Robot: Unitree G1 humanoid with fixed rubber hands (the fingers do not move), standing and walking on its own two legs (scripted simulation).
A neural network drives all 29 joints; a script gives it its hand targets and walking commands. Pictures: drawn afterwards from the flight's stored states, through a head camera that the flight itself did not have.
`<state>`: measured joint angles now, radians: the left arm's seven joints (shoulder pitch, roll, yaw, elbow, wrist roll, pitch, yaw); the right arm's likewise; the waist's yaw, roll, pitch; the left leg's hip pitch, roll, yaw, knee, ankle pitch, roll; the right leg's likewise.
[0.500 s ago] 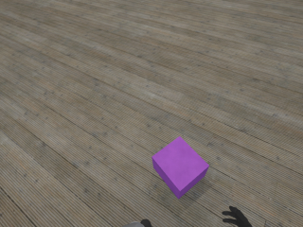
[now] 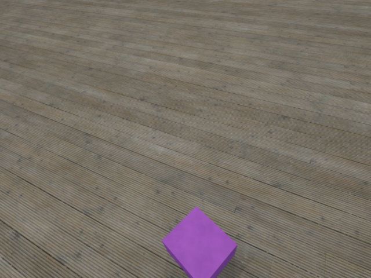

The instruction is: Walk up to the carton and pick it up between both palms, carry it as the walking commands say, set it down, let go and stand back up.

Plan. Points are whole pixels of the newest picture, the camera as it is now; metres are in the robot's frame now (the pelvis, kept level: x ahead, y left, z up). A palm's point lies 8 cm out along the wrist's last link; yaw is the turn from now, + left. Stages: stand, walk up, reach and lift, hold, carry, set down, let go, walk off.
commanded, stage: walk up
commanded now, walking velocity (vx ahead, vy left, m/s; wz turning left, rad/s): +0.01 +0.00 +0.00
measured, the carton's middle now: (199, 248) +0.38 +0.00 -0.69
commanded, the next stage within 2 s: none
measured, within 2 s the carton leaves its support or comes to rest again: neither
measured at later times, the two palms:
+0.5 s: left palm out of the picture -0.01 +0.20 -0.12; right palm out of the picture +0.05 -0.28 -0.15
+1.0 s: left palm out of the picture -0.03 +0.19 -0.14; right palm out of the picture -0.04 -0.28 -0.16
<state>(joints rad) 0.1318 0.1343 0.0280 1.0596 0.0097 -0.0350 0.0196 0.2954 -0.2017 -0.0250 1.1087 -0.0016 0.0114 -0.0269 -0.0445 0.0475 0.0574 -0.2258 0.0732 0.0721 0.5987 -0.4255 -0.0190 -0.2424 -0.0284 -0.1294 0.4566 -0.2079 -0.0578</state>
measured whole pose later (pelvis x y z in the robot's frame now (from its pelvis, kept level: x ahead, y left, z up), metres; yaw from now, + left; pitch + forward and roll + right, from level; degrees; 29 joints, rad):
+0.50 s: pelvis -0.03 -0.04 +0.00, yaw +0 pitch +0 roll +1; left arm 0.25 0.17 0.03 1.05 0.02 0.02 0.01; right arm 0.15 -0.23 -0.03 1.02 -0.02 0.06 -0.02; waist 0.01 0.06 0.03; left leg -0.34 0.06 0.02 0.64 -0.34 -0.01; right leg -0.18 0.01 -0.04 0.44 -0.26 -0.05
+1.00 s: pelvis -0.05 -0.06 -0.01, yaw +7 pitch -1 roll +1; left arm 0.20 0.18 0.06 1.01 0.02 0.02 0.05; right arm 0.28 -0.16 -0.04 1.09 -0.03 0.01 -0.02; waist -0.01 0.00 0.10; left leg -0.26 0.01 -0.05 0.52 -0.25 -0.04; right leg -0.25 -0.02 -0.13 0.58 -0.33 -0.01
